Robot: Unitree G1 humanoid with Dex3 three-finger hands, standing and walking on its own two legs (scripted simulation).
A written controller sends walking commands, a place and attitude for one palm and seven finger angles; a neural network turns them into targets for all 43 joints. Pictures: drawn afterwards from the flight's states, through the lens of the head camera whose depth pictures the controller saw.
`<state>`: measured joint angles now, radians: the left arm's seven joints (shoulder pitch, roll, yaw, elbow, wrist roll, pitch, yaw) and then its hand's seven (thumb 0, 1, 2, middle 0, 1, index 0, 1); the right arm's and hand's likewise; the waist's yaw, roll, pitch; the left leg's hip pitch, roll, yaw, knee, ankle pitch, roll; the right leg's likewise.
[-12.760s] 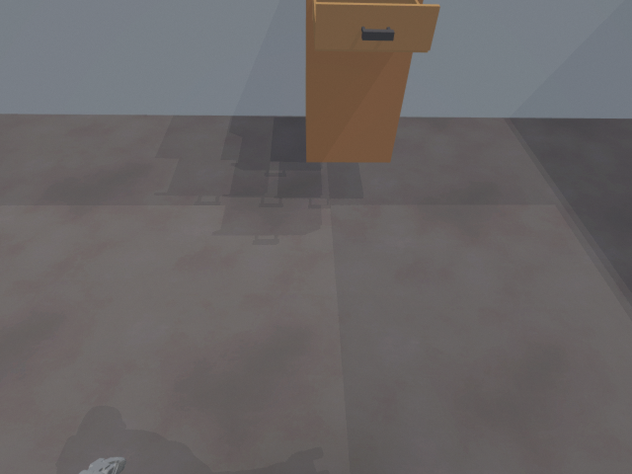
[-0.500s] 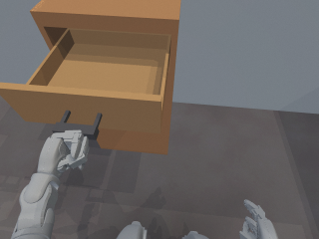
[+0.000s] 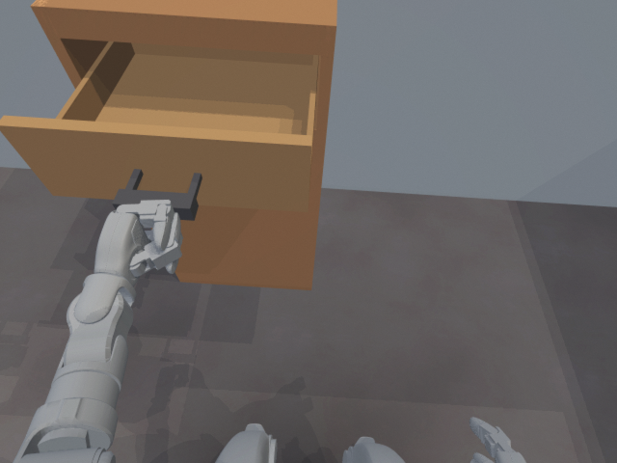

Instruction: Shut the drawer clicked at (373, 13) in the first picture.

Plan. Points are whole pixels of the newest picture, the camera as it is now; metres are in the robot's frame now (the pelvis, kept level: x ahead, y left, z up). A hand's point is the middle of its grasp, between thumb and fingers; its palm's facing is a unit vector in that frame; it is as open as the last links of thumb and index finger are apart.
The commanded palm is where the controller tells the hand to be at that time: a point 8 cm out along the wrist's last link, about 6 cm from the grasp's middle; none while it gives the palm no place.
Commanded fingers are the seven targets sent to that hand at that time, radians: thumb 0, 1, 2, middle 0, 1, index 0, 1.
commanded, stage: push the drawer shut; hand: left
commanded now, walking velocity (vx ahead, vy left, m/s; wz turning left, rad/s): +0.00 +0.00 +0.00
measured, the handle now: (161, 191) +0.45 +0.22 +0.06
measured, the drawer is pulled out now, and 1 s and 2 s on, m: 0.21 0.08 0.00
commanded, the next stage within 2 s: pull the fist back off the drawer in 2.00 s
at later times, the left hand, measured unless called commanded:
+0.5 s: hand (185, 205) +0.44 +0.19 +0.06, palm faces -0.04 -1.00 -0.04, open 2.9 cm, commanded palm +0.44 +0.23 +0.06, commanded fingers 0.00 0.90 0.90 -1.40 -1.60 -1.40 -1.60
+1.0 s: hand (194, 174) +0.49 +0.18 +0.06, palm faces -0.04 -1.00 -0.03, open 2.9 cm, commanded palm +0.50 +0.22 +0.06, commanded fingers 0.00 0.90 0.90 -1.40 -1.60 -1.40 -1.60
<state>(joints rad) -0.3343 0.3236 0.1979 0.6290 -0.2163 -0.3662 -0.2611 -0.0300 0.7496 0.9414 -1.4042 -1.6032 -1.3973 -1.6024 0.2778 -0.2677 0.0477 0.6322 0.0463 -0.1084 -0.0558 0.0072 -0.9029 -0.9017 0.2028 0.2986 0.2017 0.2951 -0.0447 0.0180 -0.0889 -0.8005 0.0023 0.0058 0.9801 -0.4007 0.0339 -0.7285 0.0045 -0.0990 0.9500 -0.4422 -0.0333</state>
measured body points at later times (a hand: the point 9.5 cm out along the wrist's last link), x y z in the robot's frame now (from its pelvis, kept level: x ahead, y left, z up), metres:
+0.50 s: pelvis +0.01 +0.00 +0.00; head +0.10 +0.01 +0.44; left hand +0.43 +0.24 +0.06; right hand +0.09 -0.26 -0.12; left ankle +0.05 +0.10 -0.68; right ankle +0.02 -0.10 -0.68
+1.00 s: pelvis +0.00 +0.00 -0.02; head +0.12 +0.02 +0.42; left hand +0.49 +0.24 +0.06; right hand +0.03 -0.27 -0.13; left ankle +0.05 +0.10 -0.68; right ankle +0.02 -0.10 -0.68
